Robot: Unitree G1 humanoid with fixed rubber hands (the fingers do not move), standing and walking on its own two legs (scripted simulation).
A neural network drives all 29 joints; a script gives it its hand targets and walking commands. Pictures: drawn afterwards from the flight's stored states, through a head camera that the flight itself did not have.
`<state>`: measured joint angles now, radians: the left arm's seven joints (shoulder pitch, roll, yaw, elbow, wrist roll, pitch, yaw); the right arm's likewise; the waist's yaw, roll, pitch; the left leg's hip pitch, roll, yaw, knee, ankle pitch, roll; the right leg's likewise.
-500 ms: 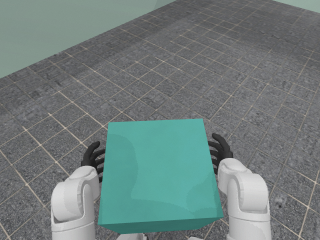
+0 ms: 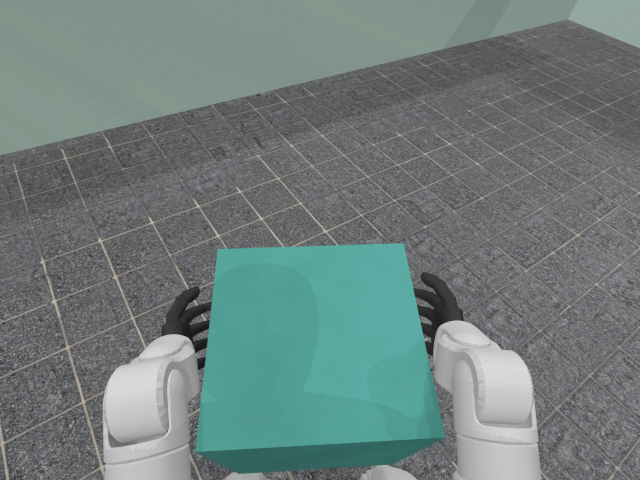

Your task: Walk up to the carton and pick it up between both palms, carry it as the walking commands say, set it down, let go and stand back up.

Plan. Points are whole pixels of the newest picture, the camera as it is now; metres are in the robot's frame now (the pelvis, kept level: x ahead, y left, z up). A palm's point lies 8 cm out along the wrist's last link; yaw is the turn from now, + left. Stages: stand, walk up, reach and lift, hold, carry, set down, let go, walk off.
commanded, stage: carry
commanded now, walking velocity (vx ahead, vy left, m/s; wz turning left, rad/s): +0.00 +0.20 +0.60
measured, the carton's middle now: (314, 368) +0.27 +0.01 +0.00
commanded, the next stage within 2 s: none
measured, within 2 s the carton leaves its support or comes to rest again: neither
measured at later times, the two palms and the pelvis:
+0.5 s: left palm out of the picture +0.03 +0.40 +0.07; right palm out of the picture +0.13 +0.12 +0.09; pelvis -0.17 +0.17 +0.00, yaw +17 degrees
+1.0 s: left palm out of the picture -0.24 +0.54 +0.08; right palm out of the picture -0.06 +0.29 +0.09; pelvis -0.38 +0.25 +0.00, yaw +38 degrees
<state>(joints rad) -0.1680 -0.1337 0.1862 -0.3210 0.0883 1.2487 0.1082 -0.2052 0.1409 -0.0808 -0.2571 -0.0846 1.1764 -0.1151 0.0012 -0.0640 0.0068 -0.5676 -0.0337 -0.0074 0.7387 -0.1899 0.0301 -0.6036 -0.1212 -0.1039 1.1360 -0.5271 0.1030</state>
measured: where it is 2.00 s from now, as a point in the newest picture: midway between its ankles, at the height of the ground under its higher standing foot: outside the picture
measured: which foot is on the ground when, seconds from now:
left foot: down 0.00-0.12, up 0.14-0.36, down 0.38-0.70, up 0.72-0.96, down 0.98-1.00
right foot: up 0.00-0.08, down 0.10-0.40, up 0.42-0.68, down 0.70-1.00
